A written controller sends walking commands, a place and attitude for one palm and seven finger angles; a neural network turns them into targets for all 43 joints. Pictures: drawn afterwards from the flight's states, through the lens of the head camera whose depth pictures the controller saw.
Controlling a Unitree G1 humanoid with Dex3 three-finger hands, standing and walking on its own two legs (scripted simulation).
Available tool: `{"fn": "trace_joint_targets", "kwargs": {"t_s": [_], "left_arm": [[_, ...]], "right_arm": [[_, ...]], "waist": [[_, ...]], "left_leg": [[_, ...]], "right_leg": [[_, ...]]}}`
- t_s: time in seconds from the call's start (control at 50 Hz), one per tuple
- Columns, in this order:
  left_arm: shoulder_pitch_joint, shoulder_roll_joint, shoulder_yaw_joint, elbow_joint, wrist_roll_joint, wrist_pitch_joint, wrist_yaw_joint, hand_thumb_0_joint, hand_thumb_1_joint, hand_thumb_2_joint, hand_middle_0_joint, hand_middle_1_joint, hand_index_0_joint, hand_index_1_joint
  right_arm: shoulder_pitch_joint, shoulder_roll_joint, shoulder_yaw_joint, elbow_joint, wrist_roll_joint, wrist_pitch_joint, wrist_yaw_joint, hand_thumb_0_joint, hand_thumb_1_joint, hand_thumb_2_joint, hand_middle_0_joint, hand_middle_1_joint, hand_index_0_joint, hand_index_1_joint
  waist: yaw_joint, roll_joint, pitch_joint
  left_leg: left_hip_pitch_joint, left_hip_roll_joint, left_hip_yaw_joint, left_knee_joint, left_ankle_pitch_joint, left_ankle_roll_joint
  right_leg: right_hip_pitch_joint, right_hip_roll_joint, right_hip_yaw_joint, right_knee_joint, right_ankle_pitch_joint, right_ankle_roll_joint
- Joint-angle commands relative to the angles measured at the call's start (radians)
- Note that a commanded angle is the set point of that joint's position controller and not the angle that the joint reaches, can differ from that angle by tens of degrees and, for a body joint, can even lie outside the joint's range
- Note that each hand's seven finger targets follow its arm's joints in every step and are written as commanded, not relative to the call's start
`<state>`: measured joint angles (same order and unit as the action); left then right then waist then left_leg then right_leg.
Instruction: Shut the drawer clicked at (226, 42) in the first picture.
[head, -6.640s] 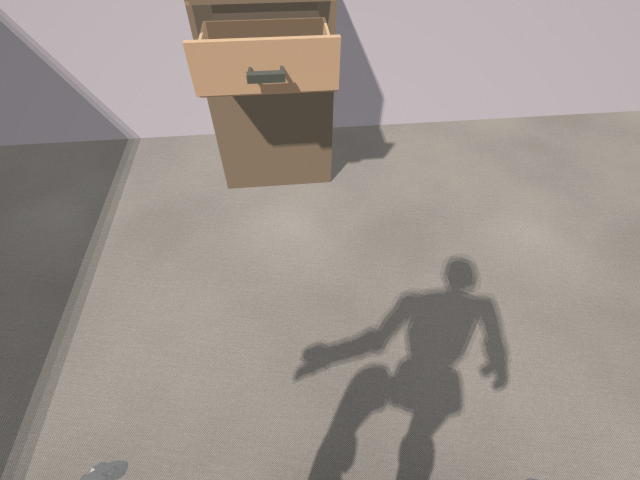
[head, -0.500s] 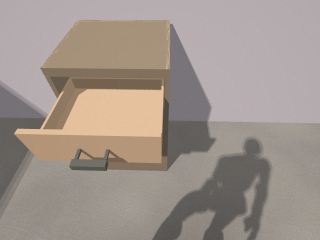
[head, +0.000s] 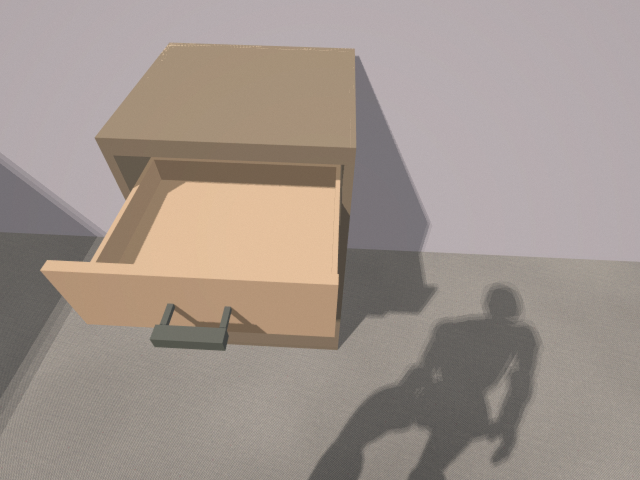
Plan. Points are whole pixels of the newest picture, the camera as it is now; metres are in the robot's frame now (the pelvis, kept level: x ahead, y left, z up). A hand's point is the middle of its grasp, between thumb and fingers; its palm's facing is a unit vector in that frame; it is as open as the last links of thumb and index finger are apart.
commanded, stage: come to a stop and stand still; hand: left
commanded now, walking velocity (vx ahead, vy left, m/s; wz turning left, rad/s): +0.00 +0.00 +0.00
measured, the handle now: (194, 324) +0.35 +0.23 -0.07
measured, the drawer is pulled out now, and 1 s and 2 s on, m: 0.28 0.28 0.28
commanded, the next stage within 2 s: look again from close up in 0.26 s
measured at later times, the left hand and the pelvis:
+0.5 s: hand out of the picture +0.00 +0.19 -0.18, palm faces +0.01 -0.98 -0.22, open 7.4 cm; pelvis +0.00 +0.02 -0.01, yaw +0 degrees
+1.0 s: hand out of the picture +0.01 +0.24 -0.18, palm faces -0.02 -0.97 -0.22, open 7.4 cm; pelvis -0.01 +0.06 -0.01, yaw -1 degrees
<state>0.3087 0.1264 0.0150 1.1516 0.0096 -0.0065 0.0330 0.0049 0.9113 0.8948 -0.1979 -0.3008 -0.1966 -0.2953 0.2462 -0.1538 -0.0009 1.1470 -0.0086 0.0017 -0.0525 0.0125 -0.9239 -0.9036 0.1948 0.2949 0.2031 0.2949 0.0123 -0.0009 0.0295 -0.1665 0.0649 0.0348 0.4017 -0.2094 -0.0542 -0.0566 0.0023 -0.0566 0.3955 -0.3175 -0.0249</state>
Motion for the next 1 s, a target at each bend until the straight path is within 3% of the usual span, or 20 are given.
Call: {"fn": "trace_joint_targets", "kwargs": {"t_s": [0.0, 0.14, 0.32, 0.34, 0.36, 0.38, 0.4, 0.44, 0.46, 0.52, 0.54, 0.62, 0.66, 0.82, 0.86, 0.98], "left_arm": [[0.077, 0.101, 0.011, -0.020, -0.001, -0.008, 0.010, 0.000, 0.900, 0.900, -0.200, -0.300, -0.200, -0.300], [0.070, 0.110, 0.011, -0.021, -0.001, -0.006, 0.007, 0.000, 0.900, 0.900, -0.200, -0.300, -0.200, -0.300], [0.068, 0.113, 0.012, -0.020, -0.001, -0.009, 0.008, 0.000, 0.900, 0.900, -0.200, -0.300, -0.200, -0.300], [0.025, 0.269, -0.011, -0.113, 0.003, -0.036, 0.008, 0.000, 0.900, 0.900, -0.200, -0.300, -0.200, -0.300], [0.025, 0.194, 0.012, -0.121, 0.006, -0.032, 0.014, 0.000, 0.900, 0.900, -0.200, -0.300, -0.200, -0.300], [0.034, 0.176, 0.001, -0.123, 0.002, -0.038, 0.015, 0.000, 0.900, 0.900, -0.200, -0.300, -0.200, -0.300], [0.041, 0.163, 0.001, -0.123, 0.004, -0.043, 0.018, 0.000, 0.900, 0.900, -0.200, -0.300, -0.200, -0.300], [0.031, 0.173, -0.002, -0.135, 0.006, -0.041, 0.022, 0.000, 0.900, 0.900, -0.200, -0.300, -0.200, -0.300], [0.027, 0.163, -0.001, -0.137, 0.004, -0.039, 0.023, 0.000, 0.900, 0.900, -0.200, -0.300, -0.200, -0.300], [0.013, 0.169, 0.004, -0.156, 0.007, -0.026, 0.025, 0.000, 0.900, 0.900, -0.200, -0.300, -0.200, -0.300], [0.027, 0.172, 0.001, -0.161, 0.009, -0.025, 0.024, 0.000, 0.900, 0.900, -0.200, -0.300, -0.200, -0.300], [0.000, 0.177, 0.004, -0.174, 0.006, -0.013, 0.023, 0.000, 0.900, 0.900, -0.200, -0.300, -0.200, -0.300], [0.006, 0.175, 0.001, -0.178, 0.008, -0.011, 0.022, 0.000, 0.900, 0.900, -0.200, -0.300, -0.200, -0.300], [-0.010, 0.182, -0.006, -0.174, 0.009, -0.005, 0.015, 0.000, 0.900, 0.900, -0.200, -0.300, -0.200, -0.300], [-0.006, 0.184, -0.006, -0.171, 0.009, -0.005, 0.014, 0.000, 0.900, 0.900, -0.200, -0.300, -0.200, -0.300], [0.017, 0.171, -0.010, -0.148, 0.008, -0.006, 0.014, 0.000, 0.900, 0.900, -0.200, -0.300, -0.200, -0.300]], "right_arm": [[0.067, -0.082, -0.014, -0.022, 0.000, -0.015, 0.003, 0.000, -0.900, -0.900, 0.200, 0.300, 0.200, 0.300], [0.069, -0.086, -0.012, -0.021, 0.002, -0.016, 0.006, 0.000, -0.900, -0.900, 0.200, 0.300, 0.200, 0.300], [0.078, -0.087, -0.014, -0.018, 0.001, -0.021, 0.007, 0.000, -0.900, -0.900, 0.200, 0.300, 0.200, 0.300], [-0.003, -0.161, -0.017, -0.127, -0.012, -0.023, 0.026, 0.000, -0.900, -0.900, 0.200, 0.300, 0.200, 0.300], [0.030, -0.142, -0.049, -0.138, -0.015, -0.034, 0.024, 0.000, -0.900, -0.900, 0.200, 0.300, 0.200, 0.300], [0.021, -0.115, -0.040, -0.139, -0.013, -0.032, 0.026, 0.000, -0.900, -0.900, 0.200, 0.300, 0.200, 0.300], [0.029, -0.097, -0.037, -0.147, -0.008, -0.029, 0.029, 0.000, -0.900, -0.900, 0.200, 0.300, 0.200, 0.300], [0.048, -0.101, -0.031, -0.159, -0.010, -0.024, 0.033, 0.000, -0.900, -0.900, 0.200, 0.300, 0.200, 0.300], [0.045, -0.106, -0.030, -0.155, -0.011, -0.021, 0.033, 0.000, -0.900, -0.900, 0.200, 0.300, 0.200, 0.300], [0.037, -0.123, -0.034, -0.157, -0.007, -0.013, 0.029, 0.000, -0.900, -0.900, 0.200, 0.300, 0.200, 0.300], [0.034, -0.127, -0.029, -0.156, -0.009, -0.017, 0.030, 0.000, -0.900, -0.900, 0.200, 0.300, 0.200, 0.300], [0.008, -0.147, -0.034, -0.160, -0.004, -0.010, 0.030, 0.000, -0.900, -0.900, 0.200, 0.300, 0.200, 0.300], [-0.001, -0.153, -0.032, -0.159, -0.006, -0.013, 0.032, 0.000, -0.900, -0.900, 0.200, 0.300, 0.200, 0.300], [-0.027, -0.161, -0.027, -0.150, -0.003, -0.009, 0.039, 0.000, -0.900, -0.900, 0.200, 0.300, 0.200, 0.300], [-0.020, -0.165, -0.027, -0.142, -0.002, -0.014, 0.039, 0.000, -0.900, -0.900, 0.200, 0.300, 0.200, 0.300], [0.000, -0.159, -0.025, -0.114, 0.002, -0.019, 0.038, 0.000, -0.900, -0.900, 0.200, 0.300, 0.200, 0.300]], "waist": [[-0.008, 0.000, 0.042], [-0.002, -0.016, 0.061], [-0.005, -0.013, 0.038], [-0.018, 0.057, 0.134], [-0.013, 0.083, 0.052], [-0.010, 0.055, -0.014], [-0.017, -0.019, -0.061], [-0.028, -0.115, -0.076], [-0.027, -0.119, -0.060], [-0.025, -0.023, 0.003], [-0.018, -0.018, -0.013], [-0.021, 0.008, 0.018], [-0.015, 0.018, -0.001], [-0.016, -0.012, 0.035], [-0.014, 0.015, 0.009], [-0.014, 0.006, 0.001]], "left_leg": [[0.063, 0.047, -0.046, -0.030, 0.252, 0.055], [0.049, 0.044, -0.056, -0.047, 0.225, 0.061], [0.060, 0.044, -0.055, -0.048, 0.247, 0.061], [0.061, -0.001, -0.074, 0.010, 0.261, 0.083], [0.007, 0.046, -0.064, 0.059, 0.191, 0.075], [0.003, 0.030, -0.071, 0.090, 0.190, 0.082], [-0.005, 0.024, -0.061, 0.122, 0.162, 0.075], [-0.026, 0.011, -0.037, 0.137, 0.133, 0.070], [-0.038, 0.008, -0.036, 0.146, 0.121, 0.071], [-0.049, 0.020, -0.051, 0.137, 0.195, 0.076], [-0.030, 0.026, -0.045, 0.141, 0.270, 0.078], [-0.038, 0.031, -0.071, 0.106, 0.229, 0.083], [-0.014, 0.035, -0.072, 0.097, 0.262, 0.088], [-0.023, 0.031, -0.087, 0.019, 0.092, 0.090], [-0.006, 0.035, -0.088, 0.010, 0.130, 0.092], [0.017, 0.040, -0.093, -0.013, 0.166, 0.098]], "right_leg": [[-0.100, -0.106, 0.076, -0.080, 0.305, 0.002], [-0.102, -0.103, 0.071, -0.093, 0.238, 0.005], [-0.090, -0.109, 0.067, -0.083, 0.260, 0.006], [-0.216, -0.075, 0.088, -0.040, 0.256, -0.017], [-0.201, -0.112, 0.107, 0.002, 0.129, -0.016], [-0.163, -0.121, 0.124, -0.006, 0.225, -0.025], [-0.141, -0.135, 0.135, -0.011, 0.293, -0.024], [-0.102, -0.146, 0.129, 0.019, 0.451, -0.021], [-0.106, -0.145, 0.116, 0.027, 0.454, -0.016], [-0.157, -0.121, 0.093, 0.048, 0.363, -0.006], [-0.139, -0.118, 0.097, 0.060, 0.422, -0.005], [-0.166, -0.105, 0.084, 0.053, 0.246, 0.006], [-0.155, -0.102, 0.084, 0.052, 0.232, 0.010], [-0.176, -0.107, 0.085, -0.001, 0.091, 0.024], [-0.159, -0.104, 0.079, 0.005, 0.108, 0.028], [-0.149, -0.108, 0.070, 0.000, 0.122, 0.034]]}}
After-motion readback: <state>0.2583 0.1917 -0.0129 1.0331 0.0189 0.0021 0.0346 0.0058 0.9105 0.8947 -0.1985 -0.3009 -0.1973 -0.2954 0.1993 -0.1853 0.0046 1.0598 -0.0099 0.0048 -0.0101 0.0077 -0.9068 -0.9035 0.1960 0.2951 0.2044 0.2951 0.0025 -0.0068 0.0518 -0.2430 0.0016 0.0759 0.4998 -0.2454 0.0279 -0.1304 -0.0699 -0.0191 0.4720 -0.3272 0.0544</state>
